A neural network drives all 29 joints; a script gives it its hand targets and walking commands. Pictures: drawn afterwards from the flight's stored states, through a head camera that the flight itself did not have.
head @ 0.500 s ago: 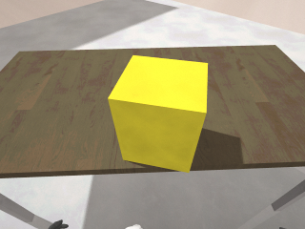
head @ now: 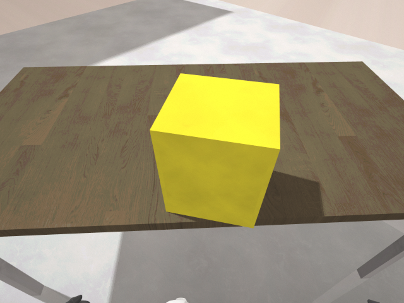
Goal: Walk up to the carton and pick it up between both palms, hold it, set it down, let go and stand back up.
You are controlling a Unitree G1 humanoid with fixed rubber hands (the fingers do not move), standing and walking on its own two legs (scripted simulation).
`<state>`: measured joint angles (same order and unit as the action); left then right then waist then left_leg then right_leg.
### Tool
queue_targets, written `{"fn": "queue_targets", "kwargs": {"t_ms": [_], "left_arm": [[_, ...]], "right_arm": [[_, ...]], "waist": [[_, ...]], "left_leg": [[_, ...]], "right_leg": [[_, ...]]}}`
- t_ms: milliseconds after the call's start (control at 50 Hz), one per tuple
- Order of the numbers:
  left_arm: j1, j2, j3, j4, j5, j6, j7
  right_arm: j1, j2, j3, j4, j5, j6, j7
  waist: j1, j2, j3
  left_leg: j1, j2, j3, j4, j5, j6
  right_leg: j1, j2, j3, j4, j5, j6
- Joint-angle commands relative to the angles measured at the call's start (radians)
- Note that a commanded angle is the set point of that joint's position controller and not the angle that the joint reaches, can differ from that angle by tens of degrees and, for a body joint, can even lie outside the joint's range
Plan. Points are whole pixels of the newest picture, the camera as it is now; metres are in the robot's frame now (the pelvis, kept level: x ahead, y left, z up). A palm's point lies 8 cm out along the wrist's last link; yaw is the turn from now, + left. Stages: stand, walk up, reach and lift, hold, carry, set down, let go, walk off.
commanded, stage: walk up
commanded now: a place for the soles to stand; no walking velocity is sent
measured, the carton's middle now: (218, 153) +0.43 +0.01 +0.07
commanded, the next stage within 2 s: reach and lift in 0.02 s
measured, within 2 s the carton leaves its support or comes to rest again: neither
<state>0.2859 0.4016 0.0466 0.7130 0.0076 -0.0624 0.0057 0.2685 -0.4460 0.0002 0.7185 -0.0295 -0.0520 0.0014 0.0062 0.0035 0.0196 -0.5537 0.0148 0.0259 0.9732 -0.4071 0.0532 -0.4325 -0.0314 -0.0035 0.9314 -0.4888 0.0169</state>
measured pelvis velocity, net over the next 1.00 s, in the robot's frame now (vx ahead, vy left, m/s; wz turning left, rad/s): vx -0.02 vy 0.03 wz -0.07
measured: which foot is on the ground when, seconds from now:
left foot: down 0.00-1.00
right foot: down 0.00-1.00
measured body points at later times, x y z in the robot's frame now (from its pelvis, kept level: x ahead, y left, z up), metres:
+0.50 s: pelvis -0.01 +0.01 +0.01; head -0.02 +0.03 +0.46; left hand +0.18 +0.29 -0.06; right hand +0.14 -0.28 -0.05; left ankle +0.06 +0.09 -0.68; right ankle +0.01 -0.16 -0.68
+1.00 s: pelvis -0.02 +0.03 +0.04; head -0.07 +0.05 +0.48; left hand +0.20 +0.27 -0.01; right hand +0.16 -0.23 +0.01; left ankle +0.06 +0.09 -0.68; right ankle +0.01 -0.16 -0.68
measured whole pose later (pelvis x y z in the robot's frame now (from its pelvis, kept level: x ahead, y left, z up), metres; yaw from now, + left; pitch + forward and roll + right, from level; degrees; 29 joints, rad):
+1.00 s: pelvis -0.02 +0.03 +0.04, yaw -4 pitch -13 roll -2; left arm 0.18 0.34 -0.03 0.44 -0.04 0.13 0.02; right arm 0.17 -0.21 -0.06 0.61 0.00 -0.16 0.00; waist 0.01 0.00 0.09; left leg -0.18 0.03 0.11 0.67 -0.28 0.06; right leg -0.08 -0.03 0.07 0.58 -0.30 0.03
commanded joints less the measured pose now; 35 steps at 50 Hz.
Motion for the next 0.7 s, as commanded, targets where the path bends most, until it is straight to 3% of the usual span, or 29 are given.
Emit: {"fn": "queue_targets", "kwargs": {"t_ms": [0, 20, 40, 80, 100, 120, 140, 180, 200, 220, 240, 260, 280, 320, 360, 380, 400, 440, 480, 500, 520, 540, 560, 580, 600, 620, 640, 660, 680], "left_arm": [[0.004, 0.320, 0.086, -0.021, 0.023, -0.047, 0.023], [-0.347, 0.207, -0.015, -0.226, -0.018, 0.231, 0.051], [-0.486, 0.168, -0.031, -0.272, 0.027, 0.316, 0.060], [-0.452, 0.141, -0.014, -0.312, 0.055, 0.371, 0.054], [-0.448, 0.145, -0.015, -0.376, 0.048, 0.399, 0.056], [-0.413, 0.141, -0.019, -0.421, 0.045, 0.400, 0.059], [-0.408, 0.146, 0.000, -0.439, 0.030, 0.399, 0.053], [-0.296, 0.114, 0.006, -0.444, 0.044, 0.398, 0.047], [-0.258, 0.117, 0.021, -0.456, 0.045, 0.386, 0.038], [-0.208, 0.092, 0.038, -0.461, 0.074, 0.395, 0.041], [-0.205, 0.097, 0.062, -0.433, 0.061, 0.393, 0.034], [-0.173, 0.101, 0.077, -0.417, 0.066, 0.386, 0.032], [-0.166, 0.099, 0.075, -0.409, 0.072, 0.391, 0.029], [-0.193, 0.094, 0.092, -0.455, 0.072, 0.378, 0.026], [-0.199, 0.080, 0.079, -0.441, 0.051, 0.355, 0.020], [-0.217, 0.077, 0.077, -0.471, 0.068, 0.353, 0.035], [-0.223, 0.073, 0.049, -0.488, 0.034, 0.350, 0.034], [-0.246, 0.084, 0.054, -0.507, 0.011, 0.317, 0.043], [-0.275, 0.065, 0.029, -0.503, -0.013, 0.300, 0.031], [-0.290, 0.063, 0.027, -0.507, -0.033, 0.288, 0.029], [-0.317, 0.083, 0.017, -0.522, -0.038, 0.274, 0.033], [-0.310, 0.078, 0.019, -0.505, -0.040, 0.262, 0.039], [-0.323, 0.078, 0.032, -0.517, -0.040, 0.246, 0.037], [-0.327, 0.087, 0.013, -0.537, -0.058, 0.233, 0.027], [-0.326, 0.085, 0.012, -0.552, -0.084, 0.226, 0.029], [-0.340, 0.100, 0.020, -0.520, -0.079, 0.225, 0.028], [-0.335, 0.105, 0.028, -0.553, -0.082, 0.211, 0.022], [-0.310, 0.092, 0.007, -0.562, -0.106, 0.208, 0.024], [-0.308, 0.072, -0.025, -0.565, -0.118, 0.216, 0.026]], "right_arm": [[-0.104, -0.171, -0.080, -0.064, 0.005, -0.023, -0.007], [-0.315, -0.040, -0.216, 0.287, -0.138, -0.215, 0.019], [-0.291, -0.094, -0.241, 0.363, -0.108, -0.241, 0.056], [-0.276, -0.136, -0.282, 0.344, -0.129, -0.271, 0.068], [-0.294, -0.147, -0.286, 0.352, -0.114, -0.283, 0.072], [-0.268, -0.165, -0.305, 0.359, -0.083, -0.289, 0.069], [-0.265, -0.153, -0.326, 0.244, -0.058, -0.299, 0.060], [-0.187, -0.145, -0.325, 0.199, -0.030, -0.321, 0.055], [-0.169, -0.138, -0.301, 0.140, -0.010, -0.328, 0.045], [-0.140, -0.140, -0.289, 0.134, -0.013, -0.320, 0.049], [-0.179, -0.122, -0.261, 0.053, 0.014, -0.323, 0.037], [-0.157, -0.127, -0.268, 0.032, 0.002, -0.322, 0.036], [-0.151, -0.109, -0.235, 0.020, 0.011, -0.310, 0.034], [-0.180, -0.107, -0.247, -0.040, -0.003, -0.306, 0.034], [-0.168, -0.070, -0.230, -0.044, 0.003, -0.295, 0.032], [-0.173, -0.068, -0.226, -0.064, 0.020, -0.288, 0.044], [-0.152, -0.048, -0.236, -0.057, 0.015, -0.279, 0.040], [-0.159, -0.026, -0.223, -0.071, 0.009, -0.270, 0.036], [-0.157, 0.008, -0.215, -0.101, 0.006, -0.259, 0.021], [-0.173, 0.025, -0.201, -0.123, 0.013, -0.254, 0.017], [-0.177, 0.039, -0.209, -0.118, 0.005, -0.252, 0.016], [-0.189, 0.042, -0.194, -0.118, 0.017, -0.241, 0.017], [-0.196, 0.030, -0.197, -0.122, 0.020, -0.239, 0.011], [-0.196, 0.061, -0.198, -0.194, 0.009, -0.242, 0.004], [-0.198, 0.095, -0.192, -0.201, 0.011, -0.228, -0.003], [-0.177, 0.098, -0.180, -0.186, 0.014, -0.216, -0.011], [-0.158, 0.115, -0.179, -0.246, 0.022, -0.216, -0.024], [-0.156, 0.100, -0.188, -0.264, 0.025, -0.216, -0.026], [-0.133, 0.109, -0.179, -0.256, 0.036, -0.202, -0.027]], "waist": [[0.010, 0.011, -0.049], [-0.085, 0.059, 0.000], [-0.096, 0.052, 0.085], [-0.108, 0.027, 0.034], [-0.107, 0.032, -0.024], [-0.103, 0.070, -0.049], [-0.075, 0.049, -0.090], [-0.079, 0.026, -0.208], [-0.052, -0.008, -0.237], [-0.035, 0.022, -0.219], [-0.011, -0.019, -0.204], [-0.011, -0.054, -0.192], [0.011, -0.022, -0.145], [0.020, -0.062, -0.121], [0.011, -0.041, -0.052], [0.020, 0.013, -0.070], [0.000, -0.007, -0.075], [0.002, 0.001, -0.019], [-0.027, -0.040, 0.010], [-0.007, -0.066, -0.025], [-0.029, -0.044, -0.029], [-0.012, -0.007, 0.006], [-0.016, -0.021, -0.005], [-0.040, -0.084, -0.008], [-0.007, -0.069, 0.000], [-0.002, -0.038, 0.013], [-0.033, -0.107, 0.011], [-0.033, -0.129, 0.006], [-0.029, -0.081, -0.033]], "left_leg": [[-0.038, 0.041, -0.048, -0.121, 0.128, -0.028], [0.074, 0.056, -0.008, -0.209, -0.043, -0.089], [0.148, 0.075, -0.010, -0.217, -0.117, -0.072], [0.201, 0.086, -0.045, -0.242, -0.170, -0.069], [0.216, 0.092, -0.041, -0.230, -0.099, -0.068], [0.236, 0.125, -0.045, -0.299, -0.060, -0.073], [0.312, 0.088, -0.011, -0.290, 0.034, -0.079], [0.482, 0.077, 0.002, -0.273, 0.278, -0.086], [0.517, 0.061, -0.002, -0.272, 0.336, -0.083], [0.493, 0.065, -0.014, -0.306, 0.313, -0.089], [0.483, 0.041, 0.003, -0.314, 0.349, -0.073], [0.460, 0.031, -0.002, -0.340, 0.277, -0.062], [0.475, 0.035, -0.007, -0.368, 0.289, -0.062], [0.421, 0.023, 0.005, -0.386, 0.242, -0.057], [0.395, 0.023, 0.017, -0.445, 0.180, -0.051], [0.412, 0.028, 0.003, -0.471, 0.139, -0.060], [0.410, 0.034, 0.001, -0.477, 0.163, -0.063], [0.405, 0.026, 0.015, -0.505, 0.121, -0.061], [0.485, 0.017, 0.015, -0.516, 0.051, -0.046], [0.528, 0.010, 0.031, -0.500, 0.084, -0.048], [0.547, 0.010, 0.014, -0.501, 0.076, -0.051], [0.482, 0.015, 0.030, -0.537, 0.054, -0.053], [0.502, 0.014, 0.035, -0.540, 0.013, -0.042], [0.577, 0.012, 0.021, -0.514, 0.003, -0.043], [0.552, -0.002, 0.045, -0.531, 0.038, -0.045], [0.518, -0.012, 0.055, -0.514, 0.019, -0.041], [0.625, -0.028, 0.047, -0.482, 0.030, -0.046], [0.740, -0.003, -0.005, -0.489, 0.034, -0.053], [0.738, -0.011, 0.002, -0.483, 0.041, -0.058]], "right_leg": [[0.161, -0.254, 0.384, -0.366, 0.180, -0.253], [-0.285, -0.008, -0.040, -0.157, -0.054, -0.080], [-0.343, -0.010, -0.083, -0.128, -0.119, -0.127], [-0.259, 0.002, -0.118, -0.072, -0.022, -0.103], [-0.205, 0.003, -0.126, -0.099, 0.023, -0.113], [-0.154, 0.024, -0.152, -0.093, 0.127, -0.095], [-0.159, 0.019, -0.133, -0.169, 0.140, -0.089], [-0.104, 0.037, -0.130, -0.225, 0.285, -0.087], [-0.077, 0.028, -0.115, -0.237, 0.330, -0.069], [-0.061, 0.037, -0.107, -0.249, 0.304, -0.081], [-0.005, 0.044, -0.097, -0.295, 0.362, -0.069], [0.014, 0.040, -0.082, -0.317, 0.310, -0.061], [0.025, 0.033, -0.084, -0.338, 0.313, -0.060], [0.043, 0.047, -0.082, -0.349, 0.287, -0.059], [0.082, 0.054, -0.072, -0.376, 0.239, -0.053], [0.062, 0.051, -0.064, -0.394, 0.216, -0.064], [0.057, 0.057, -0.065, -0.392, 0.236, -0.059], [0.076, 0.048, -0.056, -0.417, 0.193, -0.064], [0.001, 0.041, -0.046, -0.460, 0.127, -0.076], [-0.028, 0.030, -0.045, -0.485, 0.116, -0.085], [-0.051, 0.029, -0.046, -0.483, 0.104, -0.084], [0.001, 0.032, -0.037, -0.483, 0.098, -0.083], [0.011, 0.040, -0.036, -0.484, 0.073, -0.083], [-0.069, 0.024, -0.037, -0.505, 0.054, -0.088], [-0.030, 0.017, -0.019, -0.546, 0.021, -0.086], [-0.013, 0.015, -0.004, -0.526, -0.003, -0.099], [-0.089, -0.012, 0.010, -0.570, -0.053, -0.119], [-0.184, -0.024, -0.008, -0.589, -0.017, -0.122], [-0.168, -0.034, -0.001, -0.592, -0.005, -0.128]]}}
